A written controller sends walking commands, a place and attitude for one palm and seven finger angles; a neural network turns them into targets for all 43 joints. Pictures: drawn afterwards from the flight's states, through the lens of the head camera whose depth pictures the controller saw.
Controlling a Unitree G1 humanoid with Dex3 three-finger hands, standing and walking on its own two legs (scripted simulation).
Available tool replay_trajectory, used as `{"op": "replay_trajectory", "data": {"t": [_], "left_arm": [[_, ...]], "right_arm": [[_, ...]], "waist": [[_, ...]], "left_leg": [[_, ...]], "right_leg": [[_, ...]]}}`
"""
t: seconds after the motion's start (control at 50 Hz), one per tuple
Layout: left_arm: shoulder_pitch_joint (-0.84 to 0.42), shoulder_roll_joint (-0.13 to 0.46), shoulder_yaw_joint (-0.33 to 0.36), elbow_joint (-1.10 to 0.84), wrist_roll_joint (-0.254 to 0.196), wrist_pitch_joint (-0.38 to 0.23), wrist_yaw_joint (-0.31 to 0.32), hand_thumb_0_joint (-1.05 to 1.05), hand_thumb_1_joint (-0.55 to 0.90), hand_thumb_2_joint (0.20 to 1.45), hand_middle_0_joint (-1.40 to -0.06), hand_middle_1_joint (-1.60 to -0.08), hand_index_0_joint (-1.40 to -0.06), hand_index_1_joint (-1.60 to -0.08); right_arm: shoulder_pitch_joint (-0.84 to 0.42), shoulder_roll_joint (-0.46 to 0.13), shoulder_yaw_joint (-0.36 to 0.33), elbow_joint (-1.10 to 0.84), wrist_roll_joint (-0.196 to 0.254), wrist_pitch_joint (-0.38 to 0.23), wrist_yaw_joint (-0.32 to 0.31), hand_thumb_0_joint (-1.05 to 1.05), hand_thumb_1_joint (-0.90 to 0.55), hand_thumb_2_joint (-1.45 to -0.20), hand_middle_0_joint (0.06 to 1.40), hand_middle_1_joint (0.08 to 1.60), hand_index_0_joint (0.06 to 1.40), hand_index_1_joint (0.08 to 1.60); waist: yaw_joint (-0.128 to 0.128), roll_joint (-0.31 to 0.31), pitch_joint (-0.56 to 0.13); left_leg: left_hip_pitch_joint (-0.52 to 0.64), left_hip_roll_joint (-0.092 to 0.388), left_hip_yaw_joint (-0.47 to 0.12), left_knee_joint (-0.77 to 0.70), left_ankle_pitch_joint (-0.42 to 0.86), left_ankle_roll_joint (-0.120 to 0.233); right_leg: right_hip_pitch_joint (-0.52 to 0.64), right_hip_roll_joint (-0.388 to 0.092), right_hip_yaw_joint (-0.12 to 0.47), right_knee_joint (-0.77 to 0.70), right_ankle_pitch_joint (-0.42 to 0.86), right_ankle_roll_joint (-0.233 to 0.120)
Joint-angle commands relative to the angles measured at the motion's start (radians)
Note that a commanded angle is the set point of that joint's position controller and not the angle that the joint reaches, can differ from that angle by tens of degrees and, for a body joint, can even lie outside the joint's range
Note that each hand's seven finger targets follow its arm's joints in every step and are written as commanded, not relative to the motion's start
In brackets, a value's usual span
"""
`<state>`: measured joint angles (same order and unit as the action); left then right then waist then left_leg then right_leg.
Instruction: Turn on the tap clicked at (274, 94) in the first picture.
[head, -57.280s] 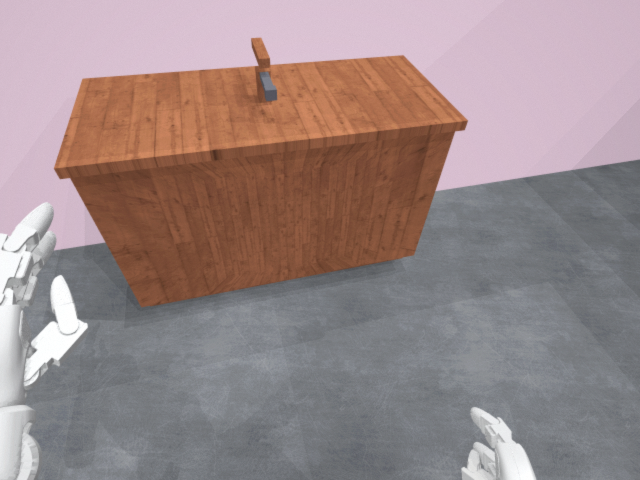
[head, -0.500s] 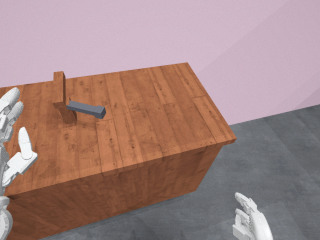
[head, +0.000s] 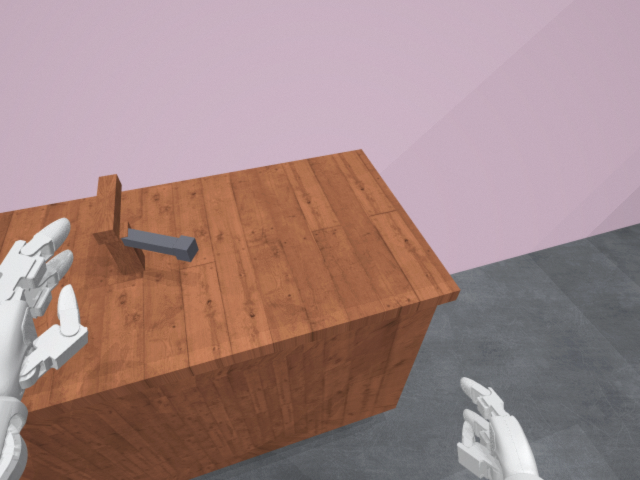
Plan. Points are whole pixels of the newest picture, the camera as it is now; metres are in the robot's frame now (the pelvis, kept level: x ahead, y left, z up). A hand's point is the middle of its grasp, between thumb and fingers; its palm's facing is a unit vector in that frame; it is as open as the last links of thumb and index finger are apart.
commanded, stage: turn the palm inward beside the body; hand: left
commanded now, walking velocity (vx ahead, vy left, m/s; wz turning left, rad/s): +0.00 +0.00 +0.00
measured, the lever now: (185, 248) +0.43 +0.26 +0.02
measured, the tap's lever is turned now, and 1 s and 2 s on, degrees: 58 58 58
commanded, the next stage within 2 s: reach beside the lever's end, fingers flat in 1.92 s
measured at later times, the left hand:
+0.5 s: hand (107, 335) +0.20 +0.22 +0.15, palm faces +0.46 -0.84 -0.29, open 7.4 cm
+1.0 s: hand (111, 362) +0.19 +0.22 +0.14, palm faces +0.50 -0.84 -0.18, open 7.4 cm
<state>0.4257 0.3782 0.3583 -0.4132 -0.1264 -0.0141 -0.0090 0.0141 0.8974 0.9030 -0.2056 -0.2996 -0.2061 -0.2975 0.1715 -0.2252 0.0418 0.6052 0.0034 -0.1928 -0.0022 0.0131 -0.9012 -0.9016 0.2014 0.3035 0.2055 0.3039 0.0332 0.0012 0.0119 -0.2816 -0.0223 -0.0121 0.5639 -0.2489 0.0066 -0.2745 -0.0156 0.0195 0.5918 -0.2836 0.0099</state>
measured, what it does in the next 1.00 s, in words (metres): stands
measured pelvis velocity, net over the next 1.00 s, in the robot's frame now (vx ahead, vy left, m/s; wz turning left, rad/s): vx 0.02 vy -0.03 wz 0.07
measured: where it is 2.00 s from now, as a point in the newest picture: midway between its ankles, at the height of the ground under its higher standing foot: outside the picture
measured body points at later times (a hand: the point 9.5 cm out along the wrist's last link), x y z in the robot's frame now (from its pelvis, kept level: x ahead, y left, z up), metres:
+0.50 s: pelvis +0.03 -0.05 -0.01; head +0.02 -0.07 +0.44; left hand +0.17 +0.27 +0.17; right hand +0.23 -0.26 -0.09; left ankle +0.03 +0.12 -0.73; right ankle +0.02 -0.13 -0.73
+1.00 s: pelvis +0.02 -0.03 -0.01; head +0.01 -0.06 +0.44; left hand +0.15 +0.26 +0.15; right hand +0.24 -0.24 -0.08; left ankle +0.03 +0.12 -0.73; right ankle +0.02 -0.13 -0.73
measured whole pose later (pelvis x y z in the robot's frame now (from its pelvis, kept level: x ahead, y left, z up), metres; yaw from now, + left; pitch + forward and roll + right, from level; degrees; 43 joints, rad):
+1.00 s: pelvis +0.02 -0.03 -0.01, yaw +4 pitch +1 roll +0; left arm 0.51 0.25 0.26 -0.45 -0.21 -0.04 0.12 0.02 0.89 0.90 -0.21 -0.30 -0.21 -0.30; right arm 0.22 -0.24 0.03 0.65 0.02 -0.31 -0.09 0.01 -0.90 -0.90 0.20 0.30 0.20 0.30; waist 0.09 0.05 -0.07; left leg -0.39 0.00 -0.10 0.71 -0.34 -0.04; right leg -0.34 0.01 -0.07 0.71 -0.39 -0.04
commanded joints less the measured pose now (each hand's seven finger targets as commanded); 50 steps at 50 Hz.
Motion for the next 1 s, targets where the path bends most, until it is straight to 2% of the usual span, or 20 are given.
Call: {"op": "replay_trajectory", "data": {"t": [0.0, 0.02, 0.04, 0.12, 0.18, 0.2, 0.22, 0.28, 0.3, 0.32, 0.38, 0.4, 0.42, 0.44, 0.5, 0.52, 0.66, 0.8, 0.82, 0.98], "left_arm": [[-0.127, 0.263, 0.239, -0.355, -0.002, -0.251, 0.112, 0.000, 0.900, 0.900, -0.200, -0.300, -0.200, -0.300], [-0.140, 0.208, 0.187, -0.345, 0.006, -0.274, 0.127, 0.000, 0.900, 0.900, -0.200, -0.300, -0.200, -0.300], [-0.102, 0.177, 0.173, -0.267, 0.004, -0.278, 0.136, 0.000, 0.900, 0.900, -0.200, -0.300, -0.200, -0.300], [-0.158, 0.148, 0.104, -0.157, -0.018, -0.215, 0.088, 0.000, 0.900, 0.900, -0.200, -0.300, -0.200, -0.300], [-0.182, 0.170, 0.081, -0.143, -0.033, -0.140, 0.042, 0.000, 0.900, 0.900, -0.200, -0.300, -0.200, -0.300], [-0.174, 0.179, 0.089, -0.140, -0.031, -0.120, 0.034, 0.000, 0.900, 0.900, -0.200, -0.300, -0.200, -0.300], [-0.188, 0.159, 0.067, -0.164, -0.037, -0.113, 0.030, 0.000, 0.900, 0.900, -0.200, -0.300, -0.200, -0.300], [-0.158, 0.186, 0.119, -0.156, -0.052, -0.123, 0.036, 0.000, 0.900, 0.900, -0.200, -0.300, -0.200, -0.300], [-0.132, 0.222, 0.165, -0.150, -0.053, -0.129, 0.043, 0.000, 0.900, 0.900, -0.200, -0.300, -0.200, -0.300], [-0.141, 0.172, 0.129, -0.178, -0.063, -0.141, 0.045, 0.000, 0.900, 0.900, -0.200, -0.300, -0.200, -0.300], [-0.060, 0.167, 0.166, -0.163, -0.086, -0.158, 0.056, 0.000, 0.900, 0.900, -0.200, -0.300, -0.200, -0.300], [-0.039, 0.196, 0.198, -0.156, -0.081, -0.157, 0.061, 0.000, 0.900, 0.900, -0.200, -0.300, -0.200, -0.300], [-0.030, 0.143, 0.153, -0.173, -0.086, -0.156, 0.059, 0.000, 0.900, 0.900, -0.200, -0.300, -0.200, -0.300], [-0.019, 0.138, 0.150, -0.167, -0.089, -0.150, 0.059, 0.000, 0.900, 0.900, -0.200, -0.300, -0.200, -0.300], [-0.014, 0.132, 0.143, -0.155, -0.094, -0.126, 0.059, 0.000, 0.900, 0.900, -0.200, -0.300, -0.200, -0.300], [-0.014, 0.103, 0.109, -0.182, -0.094, -0.127, 0.059, 0.000, 0.900, 0.900, -0.200, -0.300, -0.200, -0.300], [-0.009, 0.089, 0.076, -0.234, -0.079, -0.149, 0.095, 0.000, 0.900, 0.900, -0.200, -0.300, -0.200, -0.300], [0.021, 0.079, 0.063, -0.248, -0.073, -0.122, 0.126, 0.000, 0.900, 0.900, -0.200, -0.300, -0.200, -0.300], [0.018, 0.041, 0.025, -0.258, -0.075, -0.119, 0.126, 0.000, 0.900, 0.900, -0.200, -0.300, -0.200, -0.300], [0.009, 0.024, -0.002, -0.267, -0.078, -0.078, 0.147, 0.000, 0.900, 0.900, -0.200, -0.300, -0.200, -0.300]], "right_arm": [[-0.142, -0.117, -0.061, -0.136, -0.015, -0.074, -0.024, 0.000, -0.900, -0.900, 0.200, 0.300, 0.200, 0.300], [-0.128, -0.107, -0.061, -0.136, -0.019, -0.083, -0.024, 0.000, -0.900, -0.900, 0.200, 0.300, 0.200, 0.300], [-0.113, -0.109, -0.063, -0.118, -0.016, -0.090, -0.027, 0.000, -0.900, -0.900, 0.200, 0.300, 0.200, 0.300], [-0.099, -0.136, -0.063, -0.099, -0.004, -0.090, -0.054, 0.000, -0.900, -0.900, 0.200, 0.300, 0.200, 0.300], [-0.103, -0.140, -0.060, -0.102, 0.005, -0.094, -0.085, 0.000, -0.900, -0.900, 0.200, 0.300, 0.200, 0.300], [-0.112, -0.135, -0.055, -0.104, 0.011, -0.098, -0.090, 0.000, -0.900, -0.900, 0.200, 0.300, 0.200, 0.300], [-0.109, -0.129, -0.052, -0.109, 0.011, -0.103, -0.094, 0.000, -0.900, -0.900, 0.200, 0.300, 0.200, 0.300], [-0.102, -0.128, -0.060, -0.100, 0.008, -0.114, -0.102, 0.000, -0.900, -0.900, 0.200, 0.300, 0.200, 0.300], [-0.102, -0.126, -0.062, -0.095, 0.012, -0.120, -0.099, 0.000, -0.900, -0.900, 0.200, 0.300, 0.200, 0.300], [-0.102, -0.116, -0.059, -0.102, 0.011, -0.124, -0.096, 0.000, -0.900, -0.900, 0.200, 0.300, 0.200, 0.300], [-0.077, -0.120, -0.067, -0.099, 0.010, -0.134, -0.088, 0.000, -0.900, -0.900, 0.200, 0.300, 0.200, 0.300], [-0.074, -0.120, -0.069, -0.092, 0.015, -0.136, -0.086, 0.000, -0.900, -0.900, 0.200, 0.300, 0.200, 0.300], [-0.070, -0.114, -0.066, -0.102, 0.016, -0.137, -0.082, 0.000, -0.900, -0.900, 0.200, 0.300, 0.200, 0.300], [-0.063, -0.118, -0.068, -0.103, 0.017, -0.140, -0.082, 0.000, -0.900, -0.900, 0.200, 0.300, 0.200, 0.300], [-0.060, -0.124, -0.071, -0.101, 0.023, -0.144, -0.089, 0.000, -0.900, -0.900, 0.200, 0.300, 0.200, 0.300], [-0.057, -0.124, -0.071, -0.110, 0.022, -0.148, -0.090, 0.000, -0.900, -0.900, 0.200, 0.300, 0.200, 0.300], [-0.052, -0.128, -0.073, -0.109, 0.016, -0.170, -0.096, 0.000, -0.900, -0.900, 0.200, 0.300, 0.200, 0.300], [-0.071, -0.123, -0.062, -0.108, 0.018, -0.173, -0.098, 0.000, -0.900, -0.900, 0.200, 0.300, 0.200, 0.300], [-0.069, -0.118, -0.058, -0.115, 0.018, -0.173, -0.097, 0.000, -0.900, -0.900, 0.200, 0.300, 0.200, 0.300], [-0.086, -0.121, -0.050, -0.121, 0.014, -0.172, -0.105, 0.000, -0.900, -0.900, 0.200, 0.300, 0.200, 0.300]], "waist": [[0.044, 0.117, -0.161], [0.033, 0.143, -0.180], [0.019, 0.120, -0.143], [-0.006, 0.062, -0.095], [0.009, 0.043, -0.098], [0.016, 0.067, -0.090], [0.017, 0.051, -0.097], [0.036, -0.022, -0.111], [0.049, -0.004, -0.120], [0.043, -0.014, -0.143], [0.056, -0.009, -0.181], [0.065, 0.020, -0.187], [0.060, 0.031, -0.191], [0.058, 0.006, -0.185], [0.054, -0.004, -0.152], [0.051, -0.001, -0.157], [0.045, -0.018, -0.166], [0.057, 0.046, -0.156], [0.051, 0.019, -0.148], [0.048, 0.004, -0.127]], "left_leg": [[0.012, 0.005, -0.004, -0.033, -0.044, -0.003], [0.011, 0.000, -0.004, -0.012, -0.033, -0.001], [-0.007, 0.005, -0.005, 0.013, -0.042, 0.001], [-0.059, -0.005, -0.011, 0.045, -0.101, 0.019], [-0.059, -0.007, -0.013, 0.053, -0.078, 0.029], [-0.050, -0.007, -0.010, 0.056, -0.066, 0.030], [-0.052, -0.006, -0.015, 0.055, -0.051, 0.030], [-0.063, 0.004, -0.022, 0.071, 0.005, 0.031], [-0.056, 0.005, -0.018, 0.076, 0.025, 0.029], [-0.053, 0.003, -0.015, 0.079, 0.049, 0.030], [-0.055, 0.005, -0.006, 0.091, 0.116, 0.026], [-0.051, 0.004, 0.000, 0.092, 0.142, 0.026], [-0.048, 0.002, 0.005, 0.089, 0.157, 0.027], [-0.052, 0.003, 0.004, 0.089, 0.165, 0.028], [-0.058, 0.003, 0.003, 0.087, 0.157, 0.030], [-0.054, 0.002, 0.004, 0.084, 0.158, 0.031], [-0.056, 0.000, -0.006, 0.088, 0.130, 0.034], [-0.061, -0.001, -0.013, 0.077, 0.099, 0.032], [-0.062, -0.001, -0.015, 0.074, 0.095, 0.031], [-0.066, 0.000, -0.030, 0.060, 0.026, 0.031]], "right_leg": [[-0.081, 0.049, -0.104, -0.031, -0.034, -0.027], [-0.093, 0.039, -0.100, -0.022, -0.035, -0.030], [-0.122, 0.035, -0.098, -0.025, -0.046, -0.028], [-0.153, 0.006, -0.061, -0.063, -0.104, -0.018], [-0.124, -0.010, -0.028, -0.094, -0.114, -0.017], [-0.123, -0.009, -0.020, -0.104, -0.110, -0.017], [-0.111, -0.015, -0.017, -0.102, -0.099, -0.016], [-0.080, -0.023, 0.006, -0.109, -0.061, -0.010], [-0.071, -0.020, 0.007, -0.108, -0.033, -0.010], [-0.059, -0.025, 0.003, -0.092, 0.016, -0.007], [-0.026, -0.027, -0.007, -0.055, 0.170, 0.001], [-0.011, -0.024, -0.013, -0.047, 0.215, -0.001], [-0.012, -0.025, -0.026, -0.033, 0.244, -0.002], [-0.018, -0.019, -0.036, -0.028, 0.257, -0.002], [-0.034, -0.016, -0.038, -0.038, 0.246, -0.001], [-0.036, -0.017, -0.044, -0.033, 0.243, -0.003], [-0.060, -0.012, -0.053, -0.029, 0.181, -0.004], [-0.062, -0.010, -0.060, -0.037, 0.126, -0.016], [-0.069, -0.009, -0.067, -0.032, 0.121, -0.016], [-0.092, -0.003, -0.073, -0.052, 0.020, -0.017]]}}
